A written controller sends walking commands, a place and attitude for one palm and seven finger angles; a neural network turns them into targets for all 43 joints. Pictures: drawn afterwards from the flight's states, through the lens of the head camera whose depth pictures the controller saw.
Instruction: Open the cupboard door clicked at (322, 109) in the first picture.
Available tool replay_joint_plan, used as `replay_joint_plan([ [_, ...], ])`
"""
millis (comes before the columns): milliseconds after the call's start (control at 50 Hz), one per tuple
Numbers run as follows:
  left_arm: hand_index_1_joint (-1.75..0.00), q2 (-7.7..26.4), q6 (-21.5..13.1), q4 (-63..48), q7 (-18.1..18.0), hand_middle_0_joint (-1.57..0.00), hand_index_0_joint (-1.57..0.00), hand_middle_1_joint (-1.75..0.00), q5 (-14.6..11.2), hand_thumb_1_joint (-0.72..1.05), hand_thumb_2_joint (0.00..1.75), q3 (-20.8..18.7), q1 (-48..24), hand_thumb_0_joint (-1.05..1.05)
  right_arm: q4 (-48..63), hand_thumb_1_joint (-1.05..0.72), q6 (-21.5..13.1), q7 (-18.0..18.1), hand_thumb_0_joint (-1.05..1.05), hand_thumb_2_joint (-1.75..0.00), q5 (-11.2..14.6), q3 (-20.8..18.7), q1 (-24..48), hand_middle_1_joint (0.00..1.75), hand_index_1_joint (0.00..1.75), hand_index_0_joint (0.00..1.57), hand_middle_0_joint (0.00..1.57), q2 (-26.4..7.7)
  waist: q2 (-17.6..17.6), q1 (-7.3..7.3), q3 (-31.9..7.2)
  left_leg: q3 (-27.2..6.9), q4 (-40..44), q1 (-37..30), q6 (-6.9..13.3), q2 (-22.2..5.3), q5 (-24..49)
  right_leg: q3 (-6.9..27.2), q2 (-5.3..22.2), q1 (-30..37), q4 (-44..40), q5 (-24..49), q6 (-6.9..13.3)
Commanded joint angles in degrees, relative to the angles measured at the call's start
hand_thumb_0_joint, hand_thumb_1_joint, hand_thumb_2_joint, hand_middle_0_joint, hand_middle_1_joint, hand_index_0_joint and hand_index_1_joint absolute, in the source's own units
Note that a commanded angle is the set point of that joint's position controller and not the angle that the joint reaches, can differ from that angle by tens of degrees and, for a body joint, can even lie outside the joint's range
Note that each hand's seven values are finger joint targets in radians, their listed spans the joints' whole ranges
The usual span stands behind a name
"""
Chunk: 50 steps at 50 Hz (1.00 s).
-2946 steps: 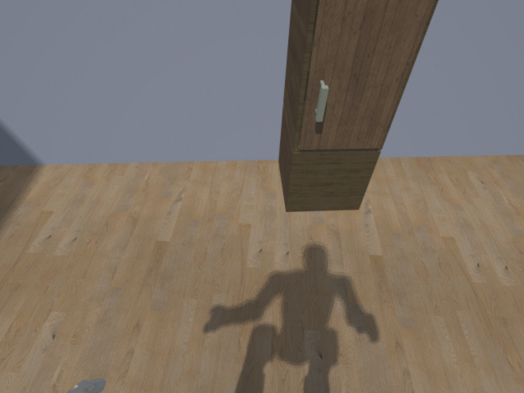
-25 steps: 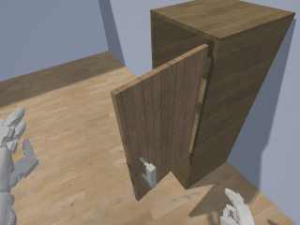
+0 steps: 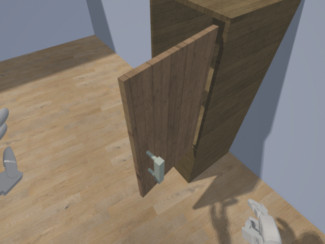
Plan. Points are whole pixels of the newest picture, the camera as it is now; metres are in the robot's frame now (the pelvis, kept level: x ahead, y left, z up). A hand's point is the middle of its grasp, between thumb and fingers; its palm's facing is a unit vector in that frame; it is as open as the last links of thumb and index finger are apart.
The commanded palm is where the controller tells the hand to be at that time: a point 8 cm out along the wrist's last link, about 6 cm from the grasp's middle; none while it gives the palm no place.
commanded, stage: step back with the hand held close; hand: left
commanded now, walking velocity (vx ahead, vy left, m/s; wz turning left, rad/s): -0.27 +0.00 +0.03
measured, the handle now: (154, 167) +0.37 +0.05 -0.11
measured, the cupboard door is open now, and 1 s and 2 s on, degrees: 100 100 100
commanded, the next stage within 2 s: stop stepping back and stand still in 0.54 s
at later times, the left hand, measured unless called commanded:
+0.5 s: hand out of the picture +0.08 +0.29 +0.16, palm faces +0.54 -0.72 -0.44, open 7.4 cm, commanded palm +0.01 +0.32 +0.18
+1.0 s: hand out of the picture +0.01 +0.22 +0.18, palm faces +0.39 -0.76 -0.52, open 7.4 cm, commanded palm -0.04 +0.26 +0.18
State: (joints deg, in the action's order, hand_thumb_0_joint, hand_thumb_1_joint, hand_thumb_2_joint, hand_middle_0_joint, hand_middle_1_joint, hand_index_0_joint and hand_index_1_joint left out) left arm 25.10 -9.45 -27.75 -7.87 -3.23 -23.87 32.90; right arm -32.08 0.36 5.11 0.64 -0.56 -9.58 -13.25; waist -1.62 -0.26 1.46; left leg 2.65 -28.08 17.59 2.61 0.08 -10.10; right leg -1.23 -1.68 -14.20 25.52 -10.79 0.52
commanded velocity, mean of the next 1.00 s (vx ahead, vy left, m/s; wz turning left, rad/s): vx -0.12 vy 0.04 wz -0.06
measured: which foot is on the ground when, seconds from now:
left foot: down 0.00-0.34, up 0.36-0.46, down 0.48-0.84, up 0.86-0.94, down 0.96-1.00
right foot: down 0.00-0.48, up 0.50-0.82, down 0.84-1.00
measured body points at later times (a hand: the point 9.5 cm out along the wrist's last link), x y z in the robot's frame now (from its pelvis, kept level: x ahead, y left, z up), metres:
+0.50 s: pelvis -0.09 +0.01 -0.01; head -0.07 +0.03 +0.43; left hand +0.04 +0.32 +0.19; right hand +0.12 -0.21 -0.09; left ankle -0.04 +0.10 -0.74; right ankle +0.00 -0.11 -0.74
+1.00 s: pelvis -0.19 -0.04 -0.01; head -0.18 -0.02 +0.44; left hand -0.02 +0.26 +0.20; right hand -0.06 -0.29 -0.11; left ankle -0.11 +0.07 -0.74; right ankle -0.33 -0.14 -0.73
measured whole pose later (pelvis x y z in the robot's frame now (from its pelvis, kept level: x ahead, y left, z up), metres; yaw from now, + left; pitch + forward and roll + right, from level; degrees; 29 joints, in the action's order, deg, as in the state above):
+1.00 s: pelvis -0.19 -0.04 -0.01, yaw -1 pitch +1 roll +1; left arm 28.5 -12.9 -33.3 -8.6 -3.6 -27.8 36.0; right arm -38.7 -4.5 3.7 0.3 0.1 -15.0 -12.0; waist 3.1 -1.4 -2.2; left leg 4.6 -32.6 24.2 1.5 -0.3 -10.4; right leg -0.5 0.0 -3.3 33.1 -27.8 0.6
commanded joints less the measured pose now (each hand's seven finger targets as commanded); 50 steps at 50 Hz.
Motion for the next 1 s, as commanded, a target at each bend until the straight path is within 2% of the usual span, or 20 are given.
replay_joint_plan([
  [0, -0.30, 8.9, -4.0, -10.8, -1.7, -0.20, -0.20, -0.30, 0.9, 0.90, 0.90, -7.0, -1.2, 0.00, 9.3, -0.90, -3.9, 0.7, 0.00, -0.90, -0.1, -2.1, 5.3, 0.30, 0.30, 0.20, 0.20, -7.8, -4.1, 0.39, -4.6, -8.4, 11.1, 10.9, 1.4, -6.2, -14.6, 4.1, 1.9, 9.0, -0.3, 0.2, -1.1],
  [140, -0.30, 8.6, -5.7, -13.1, -1.9, -0.20, -0.20, -0.30, 3.2, 0.90, 0.90, -8.3, -5.8, 0.00, 9.6, -0.90, -6.2, 0.8, 0.00, -0.90, -0.7, -2.4, 4.8, 0.30, 0.30, 0.20, 0.20, -8.5, -8.5, 0.85, -3.9, -13.9, 17.5, 28.1, 4.5, -11.0, -33.8, 2.6, -2.2, 19.4, 13.1, -2.4, -1.9],
  [220, -0.30, 9.4, -6.5, -14.1, -1.5, -0.20, -0.20, -0.30, 3.1, 0.90, 0.90, -10.0, -4.7, 0.00, 9.7, -0.90, -7.4, 0.3, 0.00, -0.90, -1.0, -2.7, 4.9, 0.30, 0.30, 0.20, 0.20, -7.9, -8.8, 0.94, -4.3, -13.4, 14.6, 29.2, 4.7, -11.0, -33.8, 4.3, -2.8, 18.7, 15.2, -1.4, -1.0],
  [260, -0.30, 11.2, -7.2, -13.9, -1.7, -0.20, -0.20, -0.30, 1.6, 0.90, 0.90, -11.7, -0.6, 0.00, 9.0, -0.90, -7.8, -0.2, 0.00, -0.90, -0.8, -3.0, 3.3, 0.30, 0.30, 0.20, 0.20, -7.1, -0.2, 0.36, -6.4, -7.9, 3.9, 16.6, 1.8, -5.2, -22.1, 12.2, 1.7, 6.8, 3.9, -0.1, 1.6],
  [320, -0.30, 10.1, -6.9, -15.1, -2.1, -0.20, -0.20, -0.30, 0.6, 0.90, 0.90, -8.5, -3.0, 0.00, 5.9, -0.90, -7.2, -1.4, 0.00, -0.90, -0.6, -3.4, 1.3, 0.30, 0.30, 0.20, 0.20, -5.7, 12.2, -0.58, -8.5, -2.2, -21.1, -2.0, -3.3, 1.3, -12.4, 25.5, 16.0, -13.6, -10.9, -2.7, 8.2],
  [380, -0.30, 10.0, -6.3, -13.9, -2.7, -0.20, -0.20, -0.30, 1.4, 0.90, 0.90, -7.0, -6.7, 0.00, 4.9, -0.90, -6.9, -1.3, 0.00, -0.90, -1.1, -2.8, 2.4, 0.30, 0.30, 0.20, 0.20, -4.7, 12.0, -1.22, -6.6, -4.0, -17.8, -2.1, -2.9, -0.6, -12.9, 20.9, 15.9, -12.9, -8.0, 10.4, 7.1],
  [420, -0.30, 10.1, -5.9, -13.6, -2.8, -0.20, -0.20, -0.30, 1.2, 0.90, 0.90, -6.5, -9.0, 0.00, 4.0, -0.90, -6.7, -0.3, 0.00, -0.90, -0.7, -1.8, 3.7, 0.30, 0.30, 0.20, 0.20, -5.2, 4.8, -1.33, -3.9, -3.0, 0.9, -5.2, -2.4, -0.7, -5.6, 12.1, 7.8, -13.2, -0.9, 8.0, 1.6],
  [460, -0.30, 10.6, -6.6, -15.8, -2.9, -0.20, -0.20, -0.30, 2.2, 0.90, 0.90, -7.5, -11.6, 0.00, 5.1, -0.90, -7.7, 1.0, 0.00, -0.90, -1.0, -2.4, 7.2, 0.30, 0.30, 0.20, 0.20, -7.6, -16.6, 0.46, -3.2, -17.5, 13.9, 9.9, 3.2, -16.5, 1.7, 3.8, -1.9, -2.2, 19.7, -5.7, -2.2],
  [480, -0.30, 10.8, -6.9, -14.6, -3.0, -0.20, -0.20, -0.30, 1.9, 0.90, 0.90, -9.1, -10.7, 0.00, 4.6, -0.90, -8.7, 0.9, 0.00, -0.90, -1.8, -2.6, 4.4, 0.30, 0.30, 0.20, 0.20, -5.3, -13.9, 0.87, -6.0, -18.9, 14.2, 10.4, 5.9, -20.1, 6.0, 5.1, -2.8, -1.6, 29.3, -13.6, -1.6],
  [520, -0.30, 9.8, -7.3, -12.8, -2.1, -0.20, -0.20, -0.30, 1.7, 0.90, 0.90, -9.5, -7.8, 0.00, 4.9, -0.90, -9.6, -0.5, 0.00, -0.90, -1.6, -3.8, 4.3, 0.30, 0.30, 0.20, 0.20, -6.3, -11.9, 0.56, -8.5, -19.6, 17.1, 15.8, 8.1, -21.8, -13.2, 6.1, -3.5, 2.0, 40.7, -15.1, -1.6],
  [600, -0.30, 7.6, -6.4, -17.8, -1.7, -0.20, -0.20, -0.30, 0.5, 0.90, 0.90, -7.1, -5.4, 0.00, 4.3, -0.90, -10.5, -1.8, 0.00, -0.90, -1.6, -3.9, 4.7, 0.30, 0.30, 0.20, 0.20, -5.8, -5.5, 0.79, -9.4, -13.5, 12.5, 1.9, 6.9, -18.9, 0.4, 3.6, -1.6, -6.8, 35.6, -16.9, -1.8],
  [700, -0.30, 7.8, -5.3, -19.7, -2.2, -0.20, -0.20, -0.30, -0.5, 0.90, 0.90, -6.9, -2.7, 0.00, 4.6, -0.90, -11.6, -1.9, 0.00, -0.90, -1.5, -2.2, 2.9, 0.30, 0.30, 0.20, 0.20, -5.2, -15.0, 0.08, -11.3, -10.3, 19.3, -4.6, 1.6, -12.6, -18.1, -3.6, -3.0, -0.2, 11.7, -21.6, -0.4],
  [740, -0.30, 9.3, -5.1, -19.3, -2.3, -0.20, -0.20, -0.30, -0.5, 0.90, 0.90, -8.6, -0.9, 0.00, 5.0, -0.90, -11.0, -1.7, 0.00, -0.90, -1.1, -2.0, 2.7, 0.30, 0.30, 0.20, 0.20, -5.1, -14.1, 0.33, -11.4, -4.9, 15.9, -3.8, -1.7, -8.2, -19.2, -6.7, -3.4, 6.1, -3.7, -17.1, 0.9],
  [780, -0.30, 11.8, -5.5, -19.5, -1.9, -0.20, -0.20, -0.30, -1.0, 0.90, 0.90, -10.9, 2.3, 0.00, 5.4, -0.90, -9.8, -1.7, 0.00, -0.90, -1.2, -1.6, 2.4, 0.30, 0.30, 0.20, 0.20, -4.0, -6.4, -0.26, -12.5, 0.8, 3.8, -6.7, -3.3, -2.9, -8.5, -0.3, 3.1, 4.0, -11.8, -10.1, 3.8],
  [820, -0.30, 16.5, -6.5, -20.3, -2.4, -0.20, -0.20, -0.30, -1.4, 0.90, 0.90, -14.9, 1.9, 0.00, 4.8, -0.90, -8.6, -1.6, 0.00, -0.90, -1.7, -0.9, 3.2, 0.30, 0.30, 0.20, 0.20, -3.7, 4.8, 0.16, -12.3, -0.1, -12.5, -4.6, -3.2, -2.2, -1.7, 12.4, 15.7, -2.6, -12.3, 3.4, 7.9],
  [840, -0.30, 17.9, -7.2, -20.2, -3.0, -0.20, -0.20, -0.30, -1.5, 0.90, 0.90, -16.6, 0.5, 0.00, 4.7, -0.90, -8.8, -1.7, 0.00, -0.90, -1.7, -0.6, 3.3, 0.30, 0.30, 0.20, 0.20, -3.8, 4.8, 0.42, -12.9, 0.4, -14.5, -0.5, -3.0, -3.0, -1.6, 11.6, 18.3, 0.9, -9.8, 14.7, 8.4],
  [880, -0.30, 13.8, -6.3, -17.7, -3.0, -0.20, -0.20, -0.30, -1.2, 0.90, 0.90, -13.2, -0.2, 0.00, 5.4, -0.90, -8.9, -1.5, 0.00, -0.90, 0.0, -1.5, 3.2, 0.30, 0.30, 0.20, 0.20, -4.4, 14.1, 0.53, -13.8, 1.6, -12.5, 7.4, -2.1, -1.0, -0.8, 8.3, 14.3, 15.9, -0.6, 40.3, 5.3],
  [940, -0.30, 11.5, -5.4, -12.5, -2.6, -0.20, -0.20, -0.30, -1.0, 0.90, 0.90, -11.4, 1.0, 0.00, 4.0, -0.90, -8.8, -0.4, 0.00, -0.90, 0.2, -1.8, 1.6, 0.30, 0.30, 0.20, 0.20, -6.0, 2.6, -2.04, -13.3, 2.2, -1.9, -11.4, 0.8, -0.3, 18.3, 0.1, 8.5, 5.8, 11.9, 40.1, -0.7],
  [960, -0.30, 10.6, -5.0, -9.3, -2.2, -0.20, -0.20, -0.30, -1.0, 0.90, 0.90, -10.3, 0.6, 0.00, 3.2, -0.90, -9.0, -0.2, 0.00, -0.90, 0.2, -2.1, 0.8, 0.30, 0.30, 0.20, 0.20, -7.2, -4.0, -2.47, -13.5, -3.3, -2.9, -18.6, 3.2, -4.5, 24.7, -2.5, 5.5, -2.7, 17.8, 27.6, -2.4],
  [980, -0.30, 10.4, -4.5, -8.0, -2.2, -0.20, -0.20, -0.30, -0.6, 0.90, 0.90, -9.3, -0.2, 0.00, 2.9, -0.90, -8.6, -0.4, 0.00, -0.90, -0.4, -1.9, -0.5, 0.30, 0.30, 0.20, 0.20, -7.5, -10.1, -2.28, -12.8, -12.2, -0.6, -20.9, 7.7, -10.7, 30.7, -2.4, 1.7, -10.1, 24.4, 3.0, -3.6],
])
